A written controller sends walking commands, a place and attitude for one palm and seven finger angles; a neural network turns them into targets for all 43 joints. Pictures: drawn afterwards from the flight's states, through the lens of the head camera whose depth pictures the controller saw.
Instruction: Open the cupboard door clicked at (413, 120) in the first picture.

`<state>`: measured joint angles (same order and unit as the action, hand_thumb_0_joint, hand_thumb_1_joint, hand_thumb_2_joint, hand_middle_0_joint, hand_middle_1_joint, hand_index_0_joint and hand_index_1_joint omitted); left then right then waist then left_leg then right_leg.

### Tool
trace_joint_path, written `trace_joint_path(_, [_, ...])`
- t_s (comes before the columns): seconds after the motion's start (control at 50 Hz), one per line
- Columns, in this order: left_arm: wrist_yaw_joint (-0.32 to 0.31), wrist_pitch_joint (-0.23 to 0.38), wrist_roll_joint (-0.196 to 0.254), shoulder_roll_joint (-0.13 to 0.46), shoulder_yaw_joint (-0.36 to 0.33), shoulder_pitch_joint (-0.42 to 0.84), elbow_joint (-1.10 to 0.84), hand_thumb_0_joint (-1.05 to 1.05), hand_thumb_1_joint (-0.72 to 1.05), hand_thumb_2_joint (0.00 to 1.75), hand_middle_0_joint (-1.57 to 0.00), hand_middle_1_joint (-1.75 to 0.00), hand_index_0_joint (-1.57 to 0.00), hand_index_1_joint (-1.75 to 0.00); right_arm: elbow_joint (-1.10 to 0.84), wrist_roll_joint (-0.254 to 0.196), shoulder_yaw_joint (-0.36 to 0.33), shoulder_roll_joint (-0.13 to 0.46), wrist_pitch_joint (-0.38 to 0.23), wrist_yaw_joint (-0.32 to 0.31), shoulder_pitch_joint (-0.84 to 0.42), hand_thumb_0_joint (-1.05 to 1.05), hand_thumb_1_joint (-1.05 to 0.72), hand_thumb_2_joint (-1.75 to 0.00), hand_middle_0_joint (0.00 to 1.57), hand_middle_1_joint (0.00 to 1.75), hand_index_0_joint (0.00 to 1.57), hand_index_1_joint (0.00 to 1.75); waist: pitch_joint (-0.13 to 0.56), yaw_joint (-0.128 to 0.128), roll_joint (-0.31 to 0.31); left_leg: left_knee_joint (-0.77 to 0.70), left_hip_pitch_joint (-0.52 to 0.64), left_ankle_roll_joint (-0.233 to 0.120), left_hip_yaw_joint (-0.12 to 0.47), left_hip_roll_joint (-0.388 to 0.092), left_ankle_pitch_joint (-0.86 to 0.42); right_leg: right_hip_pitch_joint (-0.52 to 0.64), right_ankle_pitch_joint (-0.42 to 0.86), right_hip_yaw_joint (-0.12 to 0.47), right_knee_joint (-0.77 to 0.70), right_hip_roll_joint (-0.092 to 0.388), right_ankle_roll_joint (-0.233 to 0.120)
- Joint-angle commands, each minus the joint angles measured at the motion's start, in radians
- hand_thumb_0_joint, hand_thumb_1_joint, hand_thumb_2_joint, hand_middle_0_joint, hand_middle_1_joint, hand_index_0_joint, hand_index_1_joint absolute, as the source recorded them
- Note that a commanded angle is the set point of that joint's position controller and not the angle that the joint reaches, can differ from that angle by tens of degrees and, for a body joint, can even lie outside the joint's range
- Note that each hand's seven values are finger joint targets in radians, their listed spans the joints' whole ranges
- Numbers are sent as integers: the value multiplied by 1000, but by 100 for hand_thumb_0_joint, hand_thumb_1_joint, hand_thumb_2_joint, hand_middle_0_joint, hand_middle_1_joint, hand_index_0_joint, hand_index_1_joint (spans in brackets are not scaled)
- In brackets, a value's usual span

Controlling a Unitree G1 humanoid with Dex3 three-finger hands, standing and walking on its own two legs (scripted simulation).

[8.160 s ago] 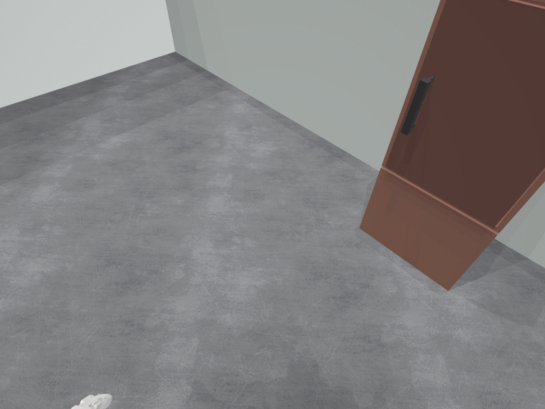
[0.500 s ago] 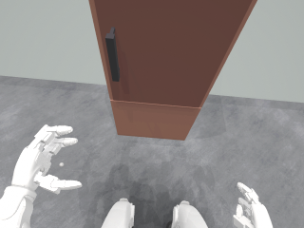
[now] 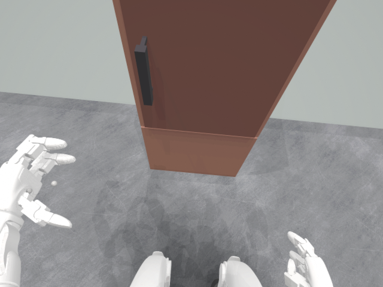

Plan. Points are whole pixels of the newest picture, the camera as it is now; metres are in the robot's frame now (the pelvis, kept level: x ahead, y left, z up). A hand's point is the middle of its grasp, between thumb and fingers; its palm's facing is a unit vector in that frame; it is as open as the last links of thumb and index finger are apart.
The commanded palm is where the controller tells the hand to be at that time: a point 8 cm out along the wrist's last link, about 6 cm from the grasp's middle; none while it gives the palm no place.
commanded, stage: raise the hand with hooked fingers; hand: left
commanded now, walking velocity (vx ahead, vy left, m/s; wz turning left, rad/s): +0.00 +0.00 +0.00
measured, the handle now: (146, 73) +0.60 +0.16 +0.03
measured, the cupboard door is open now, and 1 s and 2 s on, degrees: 0 0 0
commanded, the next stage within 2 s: move the hooked fingers beside the handle in 0.48 s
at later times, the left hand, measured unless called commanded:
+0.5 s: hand (65, 188) +0.28 +0.25 +0.05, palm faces -0.01 -1.00 -0.07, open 14.0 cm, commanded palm +0.25 +0.30 +0.05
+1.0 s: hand (82, 153) +0.35 +0.25 +0.04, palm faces -0.03 -1.00 -0.03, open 14.0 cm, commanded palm +0.33 +0.30 +0.04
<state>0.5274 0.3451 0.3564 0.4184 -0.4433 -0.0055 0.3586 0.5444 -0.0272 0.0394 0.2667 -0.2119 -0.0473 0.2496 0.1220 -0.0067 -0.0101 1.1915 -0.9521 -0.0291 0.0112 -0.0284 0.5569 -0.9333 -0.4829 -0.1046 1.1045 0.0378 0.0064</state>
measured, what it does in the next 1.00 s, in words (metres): stands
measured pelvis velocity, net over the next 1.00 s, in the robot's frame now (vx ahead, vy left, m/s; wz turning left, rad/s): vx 0.00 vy -0.01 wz -0.02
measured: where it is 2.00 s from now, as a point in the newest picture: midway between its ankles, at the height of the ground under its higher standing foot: outside the picture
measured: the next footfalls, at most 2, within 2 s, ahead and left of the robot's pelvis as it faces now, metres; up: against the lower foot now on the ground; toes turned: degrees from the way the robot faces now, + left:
none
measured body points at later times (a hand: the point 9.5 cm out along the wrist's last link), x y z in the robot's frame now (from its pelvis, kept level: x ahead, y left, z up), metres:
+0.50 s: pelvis -0.01 -0.02 +0.00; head +0.08 +0.00 +0.44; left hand +0.27 +0.31 +0.05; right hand +0.15 -0.27 -0.08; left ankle +0.01 +0.09 -0.65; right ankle +0.03 -0.13 -0.65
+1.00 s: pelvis +0.00 -0.01 +0.00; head +0.10 +0.00 +0.43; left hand +0.35 +0.30 +0.04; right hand +0.13 -0.28 -0.09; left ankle +0.01 +0.09 -0.65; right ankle +0.03 -0.13 -0.65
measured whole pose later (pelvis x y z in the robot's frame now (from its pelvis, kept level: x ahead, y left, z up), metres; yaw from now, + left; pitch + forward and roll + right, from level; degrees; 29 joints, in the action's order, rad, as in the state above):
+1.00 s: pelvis +0.00 -0.01 +0.00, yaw -1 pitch +20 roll -2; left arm 0.53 0.33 0.31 0.46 -0.46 0.25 0.62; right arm 0.56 -0.04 0.04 0.28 -0.17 -0.05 0.28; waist 0.13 -0.05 -0.01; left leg 1.18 -0.98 -0.01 0.00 -0.04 0.55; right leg -0.99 -0.48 -0.09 1.12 0.02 -0.01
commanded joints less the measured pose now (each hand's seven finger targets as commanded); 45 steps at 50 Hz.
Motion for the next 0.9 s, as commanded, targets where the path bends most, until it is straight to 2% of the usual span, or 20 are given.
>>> trace_joint_path(0.0, [27, 40, 34, 221, -79, 96, -175, 0, -50, 30, -30, -120, -30, -120, -135, -9, -87, 175, -47, -15, 27, 0, -90, -90, 20, 30, 20, 30, 357, 5, -112, -204, 264, 31, 49, 14, -486, 188, 259, 25, -108, -55, -35])
trace_joint_path(0.04, [30, 42, 39, 213, -73, 76, -179, 0, -50, 30, -30, -120, -30, -120, -137, -7, -86, 175, -47, -9, 37, 0, -90, -90, 20, 30, 20, 30, 365, 5, -106, -203, 270, 30, 48, 13, -505, 191, 268, 24, -110, -59, -35])
trace_joint_path(0.1, [13, 56, 46, 232, -101, 74, -167, 0, -50, 30, -30, -120, -30, -120, -140, -5, -88, 176, -43, -6, 32, 0, -90, -90, 20, 30, 20, 30, 327, 1, -59, -205, 219, 22, 41, 18, -414, 193, 230, 28, -118, -60, -34])
trace_joint_path(0.16, [-9, 82, 44, 242, -118, 98, -160, 0, -50, 30, -30, -120, -30, -120, -139, -5, -86, 171, -38, -8, 30, 0, -90, -90, 20, 30, 20, 30, 308, -1, -70, -207, 194, 20, 35, 22, -365, 190, 194, 35, -120, -58, -35])
trace_joint_path(0.22, [-18, 99, 37, 243, -106, 120, -179, 0, -50, 30, -30, -120, -30, -120, -137, -3, -85, 169, -39, -8, 31, 0, -90, -90, 20, 30, 20, 30, 306, -3, -123, -207, 204, 20, 33, 22, -369, 183, 194, 40, -117, -57, -40])
trace_joint_path(0.3, [-9, 99, 24, 237, -87, 100, -174, 0, -50, 30, -30, -120, -30, -120, -140, -9, -84, 168, -36, -10, 29, 0, -90, -90, 20, 30, 20, 30, 306, -4, -121, -222, 207, 15, 30, 22, -316, 191, 156, 48, -138, -53, -36])
trace_joint_path(0.32, [-6, 100, 27, 243, -88, 107, -179, 0, -50, 30, -30, -120, -30, -120, -142, -7, -84, 168, -36, -13, 30, 0, -90, -90, 20, 30, 20, 30, 308, -10, -96, -215, 199, 10, 30, 22, -319, 202, 162, 51, -138, -56, -37])
trace_joint_path(0.38, [-1, 98, 32, 246, -97, 103, -171, 0, -50, 30, -30, -120, -30, -120, -140, -10, -82, 165, -33, -15, 25, 0, -90, -90, 20, 30, 20, 30, 311, -8, -101, -214, 193, 9, 25, 24, -313, 217, 169, 58, -144, -53, -33])
trace_joint_path(0.48, [2, 95, 45, 219, -90, 120, -107, 0, -50, 30, -30, -120, -30, -120, -138, -13, -78, 163, -32, -22, 20, 0, -90, -90, 20, 30, 20, 30, 255, -20, -34, -202, 135, 4, 18, 26, -248, 208, 110, 73, -164, -52, -28])
trace_joint_path(0.54, [10, 97, 36, 232, -83, 146, -122, 0, -50, 30, -30, -120, -30, -120, -139, -11, -74, 164, -35, -22, 21, 0, -90, -90, 20, 30, 20, 30, 285, -14, -86, -199, 151, 4, 17, 27, -274, 220, 141, 76, -151, -50, -33])
trace_joint_path(0.56, [13, 96, 36, 234, -86, 134, -126, 0, -50, 30, -30, -120, -30, -120, -141, -11, -77, 162, -35, -22, 24, 0, -90, -90, 20, 30, 20, 30, 300, -12, -81, -193, 157, 2, 12, 27, -281, 227, 153, 81, -153, -49, -31])
trace_joint_path(0.58, [11, 95, 28, 255, -95, 168, -112, 0, -50, 30, -30, -120, -30, -120, -136, -11, -75, 166, -34, -24, 25, 0, -90, -90, 20, 30, 20, 30, 288, -19, -68, -190, 144, 2, 15, 24, -279, 219, 151, 78, -149, -50, -30])
trace_joint_path(0.62, [11, 101, 23, 249, -71, 298, -99, 0, -50, 30, -30, -120, -30, -120, -116, -8, -72, 167, -38, -34, 29, 0, -90, -90, 20, 30, 20, 30, 272, -49, -55, -162, 119, -1, 18, 20, -258, 184, 133, 89, -140, -52, -28])
trace_joint_path(0.64, [13, 101, 18, 266, -82, 339, -73, 0, -50, 30, -30, -120, -30, -120, -106, -9, -70, 167, -36, -37, 31, 0, -90, -90, 20, 30, 20, 30, 279, -50, -63, -158, 109, 0, 16, 20, -239, 181, 110, 99, -145, -50, -27])
trace_joint_path(0.68, [13, 108, 11, 300, -104, 392, -34, 0, -50, 30, -30, -120, -30, -120, -96, -10, -68, 170, -37, -44, 31, 0, -90, -90, 20, 30, 20, 30, 277, -44, -84, -156, 101, 2, 21, 19, -229, 172, 92, 99, -137, -47, -31])
trace_joint_path(0.7, [17, 107, 11, 272, -77, 398, -33, 0, -50, 30, -30, -120, -30, -120, -98, -11, -68, 166, -40, -43, 30, 0, -90, -90, 20, 30, 20, 30, 299, -43, -97, -156, 117, 1, 18, 22, -240, 175, 106, 100, -136, -46, -31])
trace_joint_path(0.74, [25, 99, 4, 289, -84, 411, -11, 0, -50, 30, -30, -120, -30, -120, -92, -10, -69, 170, -39, -43, 41, 0, -90, -90, 20, 30, 20, 30, 343, -33, -114, -161, 149, 3, 19, 19, -289, 191, 165, 91, -122, -49, -34])
trace_joint_path(0.82, [24, 63, -4, 317, -103, 376, 9, 0, -50, 30, -30, -120, -30, -120, -100, -9, -75, 173, -25, -32, 58, 0, -90, -90, 20, 30, 20, 30, 410, -13, -116, -164, 175, 4, 18, 17, -389, 229, 268, 79, -105, -49, -33])
trace_joint_path(0.84, [20, 56, -10, 315, -99, 397, 11, 0, -50, 30, -30, -120, -30, -120, -97, -10, -74, 172, -18, -29, 60, 0, -90, -90, 20, 30, 20, 30, 421, -19, -103, -166, 185, 5, 19, 14, -405, 228, 287, 76, -102, -48, -29])
trace_joint_path(0.88, [3, 40, -12, 297, -91, 403, 36, 0, -50, 30, -30, -120, -30, -120, -101, -10, -74, 170, -7, -22, 58, 0, -90, -90, 20, 30, 20, 30, 382, -21, -104, -176, 166, 8, 16, 15, -381, 211, 267, 71, -109, -47, -27])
